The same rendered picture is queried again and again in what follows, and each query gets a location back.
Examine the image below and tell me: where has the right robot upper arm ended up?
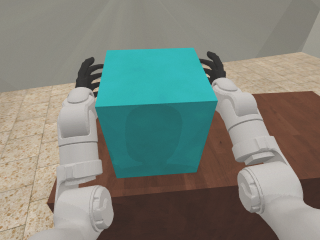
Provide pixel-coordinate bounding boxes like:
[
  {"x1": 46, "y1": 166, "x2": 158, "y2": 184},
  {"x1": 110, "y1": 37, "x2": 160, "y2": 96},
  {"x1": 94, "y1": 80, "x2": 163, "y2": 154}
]
[{"x1": 237, "y1": 161, "x2": 320, "y2": 240}]

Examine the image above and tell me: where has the left robot upper arm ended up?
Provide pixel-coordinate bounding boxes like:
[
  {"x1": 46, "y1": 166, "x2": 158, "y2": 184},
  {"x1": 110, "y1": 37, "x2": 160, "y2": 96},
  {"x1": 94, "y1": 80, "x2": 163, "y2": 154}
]
[{"x1": 27, "y1": 185, "x2": 114, "y2": 240}]

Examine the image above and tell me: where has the robot left hand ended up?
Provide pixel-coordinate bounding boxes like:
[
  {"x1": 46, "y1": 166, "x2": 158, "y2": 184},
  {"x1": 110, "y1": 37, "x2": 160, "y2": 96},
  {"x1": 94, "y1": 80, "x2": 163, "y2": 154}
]
[{"x1": 75, "y1": 57, "x2": 104, "y2": 98}]

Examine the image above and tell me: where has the robot left forearm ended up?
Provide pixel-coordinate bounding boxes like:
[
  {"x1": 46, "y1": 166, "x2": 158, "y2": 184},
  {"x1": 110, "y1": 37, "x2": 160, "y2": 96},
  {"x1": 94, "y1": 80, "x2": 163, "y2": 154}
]
[{"x1": 53, "y1": 87, "x2": 103, "y2": 227}]

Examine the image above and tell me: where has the robot right hand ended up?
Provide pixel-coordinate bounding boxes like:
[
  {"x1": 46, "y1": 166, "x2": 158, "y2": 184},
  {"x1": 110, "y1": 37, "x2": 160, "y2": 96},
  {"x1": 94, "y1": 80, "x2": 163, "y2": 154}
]
[{"x1": 199, "y1": 51, "x2": 226, "y2": 85}]

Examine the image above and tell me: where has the pedestal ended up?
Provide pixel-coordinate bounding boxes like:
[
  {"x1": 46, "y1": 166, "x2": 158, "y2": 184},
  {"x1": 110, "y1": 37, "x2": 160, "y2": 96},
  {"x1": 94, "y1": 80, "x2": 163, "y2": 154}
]
[{"x1": 47, "y1": 91, "x2": 320, "y2": 240}]

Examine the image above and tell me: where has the robot right forearm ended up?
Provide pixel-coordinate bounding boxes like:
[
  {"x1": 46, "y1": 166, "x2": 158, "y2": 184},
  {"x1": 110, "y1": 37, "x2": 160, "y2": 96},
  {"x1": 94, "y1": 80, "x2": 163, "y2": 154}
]
[{"x1": 211, "y1": 77, "x2": 304, "y2": 198}]

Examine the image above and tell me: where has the carton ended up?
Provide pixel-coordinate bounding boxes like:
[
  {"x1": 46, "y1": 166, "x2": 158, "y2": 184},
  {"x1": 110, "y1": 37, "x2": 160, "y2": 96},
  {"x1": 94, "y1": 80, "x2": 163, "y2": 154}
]
[{"x1": 95, "y1": 47, "x2": 218, "y2": 179}]

